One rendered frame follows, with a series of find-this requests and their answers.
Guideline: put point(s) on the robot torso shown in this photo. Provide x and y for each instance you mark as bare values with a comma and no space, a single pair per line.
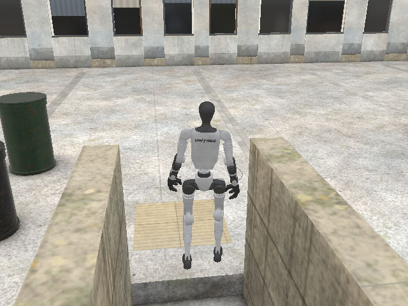
204,155

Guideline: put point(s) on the left robot upper arm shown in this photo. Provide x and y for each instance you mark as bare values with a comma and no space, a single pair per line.
182,145

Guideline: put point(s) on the robot left hand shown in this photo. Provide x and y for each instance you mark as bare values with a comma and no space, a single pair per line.
173,182

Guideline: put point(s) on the robot left forearm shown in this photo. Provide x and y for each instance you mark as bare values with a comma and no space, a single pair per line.
175,169

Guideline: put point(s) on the robot right forearm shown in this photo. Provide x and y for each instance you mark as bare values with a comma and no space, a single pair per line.
232,170

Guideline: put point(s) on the robot left thigh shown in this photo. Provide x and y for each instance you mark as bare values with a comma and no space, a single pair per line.
188,189

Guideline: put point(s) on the robot right hand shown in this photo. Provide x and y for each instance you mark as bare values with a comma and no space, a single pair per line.
235,190

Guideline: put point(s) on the right robot upper arm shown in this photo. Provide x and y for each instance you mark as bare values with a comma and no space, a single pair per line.
228,148

